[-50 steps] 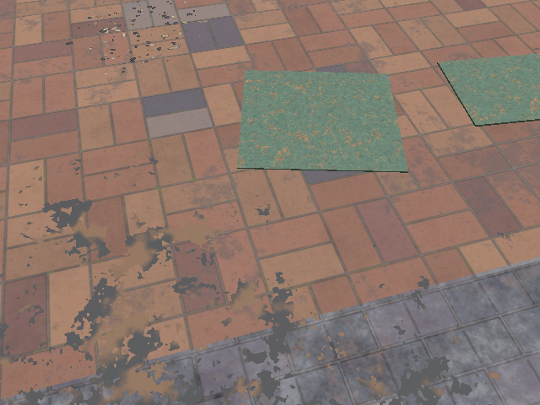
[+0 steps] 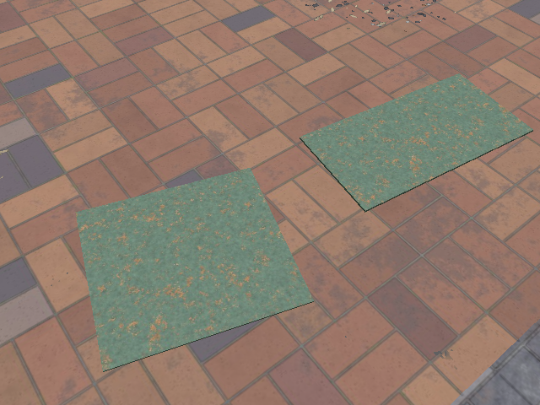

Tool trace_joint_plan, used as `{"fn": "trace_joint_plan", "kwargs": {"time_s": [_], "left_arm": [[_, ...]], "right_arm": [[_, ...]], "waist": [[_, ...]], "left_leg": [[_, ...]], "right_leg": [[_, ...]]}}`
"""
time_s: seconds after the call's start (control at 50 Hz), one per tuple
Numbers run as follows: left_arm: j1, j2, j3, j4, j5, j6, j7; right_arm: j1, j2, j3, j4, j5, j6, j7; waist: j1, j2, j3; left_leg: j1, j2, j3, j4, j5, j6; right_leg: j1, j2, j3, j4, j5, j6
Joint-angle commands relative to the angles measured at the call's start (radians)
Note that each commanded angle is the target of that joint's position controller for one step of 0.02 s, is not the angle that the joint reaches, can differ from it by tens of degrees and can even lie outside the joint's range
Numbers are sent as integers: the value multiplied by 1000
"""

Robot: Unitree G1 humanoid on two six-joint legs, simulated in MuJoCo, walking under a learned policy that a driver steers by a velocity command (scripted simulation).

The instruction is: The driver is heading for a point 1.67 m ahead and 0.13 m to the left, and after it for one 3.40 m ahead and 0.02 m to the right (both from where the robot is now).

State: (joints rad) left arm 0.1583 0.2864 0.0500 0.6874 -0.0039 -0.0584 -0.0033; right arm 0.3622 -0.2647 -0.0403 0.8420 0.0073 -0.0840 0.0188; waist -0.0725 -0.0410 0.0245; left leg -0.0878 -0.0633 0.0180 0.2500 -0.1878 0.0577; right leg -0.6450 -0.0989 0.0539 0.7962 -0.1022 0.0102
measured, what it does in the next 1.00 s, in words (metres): walks ahead: right foot, then left foot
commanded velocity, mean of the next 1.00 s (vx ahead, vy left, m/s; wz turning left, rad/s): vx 0.50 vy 0.00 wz -0.01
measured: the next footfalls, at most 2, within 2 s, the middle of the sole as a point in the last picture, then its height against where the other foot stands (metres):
right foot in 0.20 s outside the picture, level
left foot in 0.74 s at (222, 362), level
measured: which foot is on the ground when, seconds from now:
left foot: down 0.00-0.22, up 0.24-0.72, down 0.74-1.00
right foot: up 0.00-0.18, down 0.20-0.76, up 0.78-1.00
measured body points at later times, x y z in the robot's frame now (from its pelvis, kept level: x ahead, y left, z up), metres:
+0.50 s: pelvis +0.28 -0.06 +0.00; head +0.30 -0.07 +0.45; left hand +0.32 +0.22 -0.12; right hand +0.44 -0.33 -0.11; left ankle +0.40 +0.11 -0.68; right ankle +0.26 -0.15 -0.75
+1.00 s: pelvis +0.56 +0.01 +0.00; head +0.58 +0.02 +0.45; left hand +0.69 +0.28 -0.12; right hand +0.61 -0.27 -0.12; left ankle +0.55 +0.09 -0.75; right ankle +0.65 -0.17 -0.68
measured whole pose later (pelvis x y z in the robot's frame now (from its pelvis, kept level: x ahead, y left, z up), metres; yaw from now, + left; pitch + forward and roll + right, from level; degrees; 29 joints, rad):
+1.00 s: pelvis +0.56 +0.01 +0.00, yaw +0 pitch +1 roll +1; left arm 0.18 0.30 0.06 0.82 -0.01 -0.06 0.00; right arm 0.31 -0.27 -0.05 0.86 0.00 -0.08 0.03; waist -0.04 -0.04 0.02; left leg -0.15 -0.06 0.05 0.28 -0.15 0.07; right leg -0.63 -0.12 0.04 0.95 -0.18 0.00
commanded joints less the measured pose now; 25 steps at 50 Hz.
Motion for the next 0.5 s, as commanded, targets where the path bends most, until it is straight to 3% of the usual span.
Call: {"fn": "trace_joint_plan", "kwargs": {"time_s": [0.02,0.08,0.14,0.16,0.18,0.2,0.22,0.24,0.26,0.28,0.3,0.32,0.34,0.38,0.44,0.5], "left_arm": [[-99,28,0,-81,-4,-22,-11],[-178,35,1,-106,-13,-29,-25],[-194,59,8,-120,-14,-35,-39],[-158,75,15,-111,-12,-36,-40],[-69,100,30,-87,-7,-37,-37],[81,148,53,-41,-3,-35,-28],[267,224,73,-10,8,-29,-15],[281,271,79,9,4,-25,-23],[269,169,54,1,-8,-23,-23],[200,142,41,-3,-9,-25,-20],[138,131,36,-8,-2,-25,-21],[96,108,30,-9,6,-27,-25],[74,94,25,-9,14,-31,-25],[66,91,26,6,5,-43,-27],[92,124,35,40,3,-50,-17],[125,136,36,68,0,-41,-7]], "right_arm": [[-22,-180,-40,-52,10,-9,-10],[33,-187,-41,-21,14,4,-11],[42,-204,-48,-3,18,22,-19],[32,-214,-52,-2,18,27,-22],[12,-220,-52,-5,19,32,-25],[9,-198,-43,-11,13,34,-27],[14,-140,-18,-41,-17,31,-30],[143,-37,12,-49,-6,11,-21],[67,-151,-13,-39,14,-6,-14],[-30,-186,-25,-71,32,-18,-8],[-77,-173,-23,-78,25,-21,-11],[-95,-164,-27,-80,9,-19,-12],[-73,-150,-27,-75,7,-11,-11],[-47,-114,-22,-64,5,9,-13],[-135,-98,-17,-94,-6,21,-18],[-233,-79,-10,-116,-6,12,-9]], "waist": [[-1,108,14],[-23,108,36],[1,120,36],[28,128,13],[85,128,-41],[153,110,-145],[213,-21,-307],[136,-279,-410],[179,-154,-338],[170,-105,-196],[141,-26,-123],[114,-9,-72],[82,-34,-67],[56,-40,-60],[64,-14,-10],[96,-9,14]], "left_leg": [[-31,234,-123,-110,240,141],[31,270,-132,-87,239,136],[123,313,-145,-28,327,114],[139,313,-137,20,435,103],[129,289,-106,124,590,84],[58,239,-67,304,627,56],[-155,174,-24,628,316,18],[-521,5,-54,922,-368,-31],[-635,60,-148,1015,-390,-22],[-681,105,-122,1010,-294,-13],[-650,147,-96,968,-205,-19],[-619,172,-90,917,-151,-29],[-560,194,-97,892,-113,-36],[-516,202,-87,845,-88,-56],[-576,212,-79,714,27,-85],[-563,193,-61,515,202,-86]], "right_leg": [[46,21,-32,-157,157,7],[52,39,-36,-232,169,-6],[68,53,-35,-286,73,-44],[129,70,-49,-300,39,-60],[264,97,-77,-331,41,-84],[493,89,-73,-328,66,-118],[803,-114,156,-285,106,-187],[1062,-294,608,-405,-132,-335],[1010,-266,628,-471,-276,-302],[882,-233,486,-496,-238,-266],[750,-193,388,-521,-128,-251],[649,-160,318,-551,-31,-247],[584,-139,272,-578,28,-245],[516,-121,207,-625,90,-259],[486,-114,135,-669,144,-267],[491,-76,56,-678,155,-233]]}}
